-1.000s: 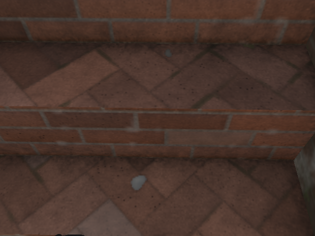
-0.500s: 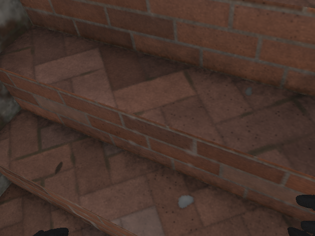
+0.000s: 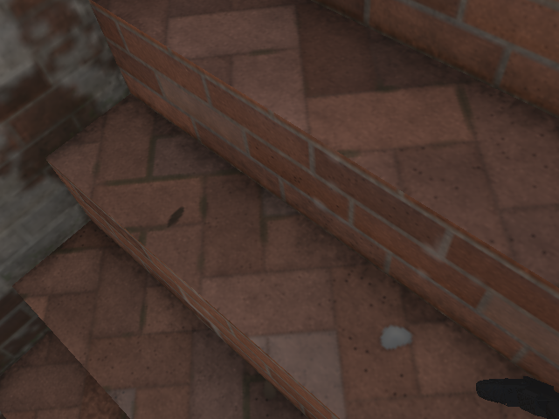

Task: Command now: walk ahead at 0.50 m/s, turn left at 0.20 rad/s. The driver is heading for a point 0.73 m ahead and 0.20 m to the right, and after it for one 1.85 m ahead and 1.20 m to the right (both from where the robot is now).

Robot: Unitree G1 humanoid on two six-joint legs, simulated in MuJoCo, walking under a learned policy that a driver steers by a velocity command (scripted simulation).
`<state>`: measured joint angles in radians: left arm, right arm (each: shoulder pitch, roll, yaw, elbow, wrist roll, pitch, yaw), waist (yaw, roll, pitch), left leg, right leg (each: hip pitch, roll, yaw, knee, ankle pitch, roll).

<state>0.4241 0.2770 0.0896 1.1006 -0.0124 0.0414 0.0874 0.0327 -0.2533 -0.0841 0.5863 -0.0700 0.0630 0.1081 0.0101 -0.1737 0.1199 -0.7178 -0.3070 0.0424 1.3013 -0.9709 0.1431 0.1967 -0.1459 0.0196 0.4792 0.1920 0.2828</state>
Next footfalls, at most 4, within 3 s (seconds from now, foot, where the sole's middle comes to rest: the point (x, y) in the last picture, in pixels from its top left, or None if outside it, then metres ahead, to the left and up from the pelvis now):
0.30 left None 0.15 0.13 -0.60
0.44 right None -0.07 -0.15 -0.58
0.76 left None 0.13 0.03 -0.55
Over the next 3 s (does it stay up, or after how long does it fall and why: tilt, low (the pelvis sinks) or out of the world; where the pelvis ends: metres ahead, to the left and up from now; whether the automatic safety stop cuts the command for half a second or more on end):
falls after 1.08 s (tilt)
